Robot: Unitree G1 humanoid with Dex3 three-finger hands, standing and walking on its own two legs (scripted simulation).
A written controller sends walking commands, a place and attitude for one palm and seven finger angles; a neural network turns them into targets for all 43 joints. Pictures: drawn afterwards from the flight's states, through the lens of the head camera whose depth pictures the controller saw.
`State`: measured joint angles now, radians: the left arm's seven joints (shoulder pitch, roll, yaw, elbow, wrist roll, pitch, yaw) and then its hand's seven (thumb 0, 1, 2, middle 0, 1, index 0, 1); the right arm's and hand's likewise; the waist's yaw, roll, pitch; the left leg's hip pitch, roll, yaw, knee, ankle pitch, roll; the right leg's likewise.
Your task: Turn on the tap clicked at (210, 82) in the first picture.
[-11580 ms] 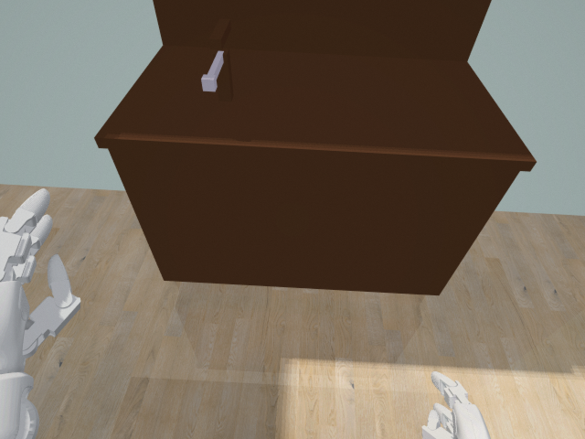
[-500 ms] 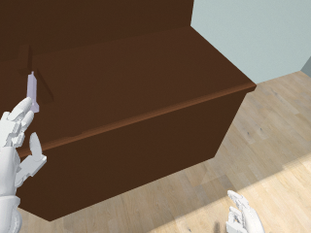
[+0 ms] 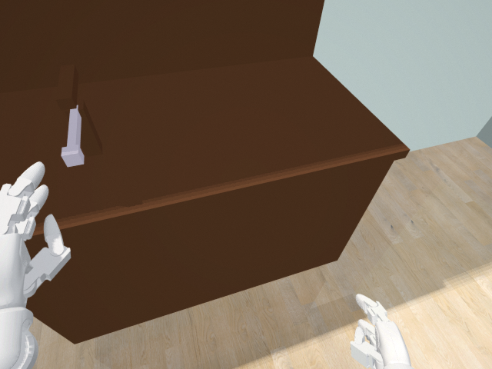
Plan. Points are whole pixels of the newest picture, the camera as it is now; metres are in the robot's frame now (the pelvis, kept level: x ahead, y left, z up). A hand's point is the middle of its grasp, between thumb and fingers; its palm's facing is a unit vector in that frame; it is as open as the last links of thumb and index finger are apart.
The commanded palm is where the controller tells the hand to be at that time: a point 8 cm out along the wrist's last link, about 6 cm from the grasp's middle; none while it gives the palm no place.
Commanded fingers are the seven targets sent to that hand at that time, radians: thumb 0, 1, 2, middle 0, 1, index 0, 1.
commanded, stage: look again from close up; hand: left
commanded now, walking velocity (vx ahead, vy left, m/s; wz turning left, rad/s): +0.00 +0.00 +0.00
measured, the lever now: (73, 155) +0.43 +0.37 +0.09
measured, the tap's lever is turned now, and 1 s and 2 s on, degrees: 0 0 0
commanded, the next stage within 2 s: shuffle to correct the standing spot in 0.22 s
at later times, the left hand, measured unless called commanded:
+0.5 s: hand (49, 248) +0.21 +0.27 +0.15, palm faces +0.43 -0.84 -0.33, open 7.4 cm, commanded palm +0.16 +0.30 +0.17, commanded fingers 0.00 0.90 0.90 -0.20 -0.30 -0.20 -0.30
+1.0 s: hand (53, 172) +0.31 +0.30 +0.18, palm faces +0.42 -0.84 -0.34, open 7.4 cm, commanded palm +0.24 +0.34 +0.17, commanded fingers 0.00 0.90 0.90 -0.20 -0.30 -0.20 -0.30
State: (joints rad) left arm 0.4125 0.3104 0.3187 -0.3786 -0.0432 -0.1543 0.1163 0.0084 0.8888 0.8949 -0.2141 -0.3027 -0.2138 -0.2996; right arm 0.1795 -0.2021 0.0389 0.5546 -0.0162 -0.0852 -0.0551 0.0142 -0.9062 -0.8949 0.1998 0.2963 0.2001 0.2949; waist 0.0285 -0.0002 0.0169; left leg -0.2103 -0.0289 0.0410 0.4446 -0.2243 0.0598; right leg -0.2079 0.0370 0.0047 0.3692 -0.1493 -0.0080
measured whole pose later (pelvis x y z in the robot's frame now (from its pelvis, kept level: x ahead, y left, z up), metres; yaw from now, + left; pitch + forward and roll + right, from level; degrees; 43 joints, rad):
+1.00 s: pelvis +0.09 +0.05 -0.01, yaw +1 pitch -2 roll -2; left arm 0.41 0.37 0.37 -0.56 -0.05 -0.17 0.15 0.01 0.89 0.90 -0.21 -0.30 -0.21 -0.30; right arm 0.21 -0.17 0.02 0.59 -0.01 -0.10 -0.02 0.02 -0.91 -0.90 0.20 0.30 0.20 0.29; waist -0.01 -0.01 0.07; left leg -0.13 -0.06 0.07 0.50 -0.34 0.11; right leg -0.48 0.00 -0.07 1.09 -0.39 0.00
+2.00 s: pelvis +0.19 +0.13 +0.00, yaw -1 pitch -2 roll -1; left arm 0.41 0.32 0.32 -0.46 -0.05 -0.11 0.16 0.01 0.89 0.90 -0.21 -0.30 -0.21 -0.30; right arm 0.18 -0.19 0.03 0.61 0.00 -0.11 -0.06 0.02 -0.90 -0.89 0.20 0.30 0.20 0.30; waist 0.03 0.00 0.02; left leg -0.20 -0.02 -0.01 0.42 -0.19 0.03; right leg -0.17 -0.01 -0.04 0.32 -0.12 0.01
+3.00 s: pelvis +0.18 +0.14 -0.01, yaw +2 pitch +1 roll +1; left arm 0.38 0.48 0.43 -0.54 -0.09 -0.30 0.10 0.01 0.89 0.89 -0.22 -0.30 -0.21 -0.30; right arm 0.20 -0.20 0.00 0.60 0.00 -0.20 0.03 0.02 -0.91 -0.90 0.20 0.30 0.20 0.29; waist 0.06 -0.11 0.13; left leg -0.32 -0.08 -0.01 0.50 -0.20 0.04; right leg -0.35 -0.06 -0.04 0.62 -0.32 0.02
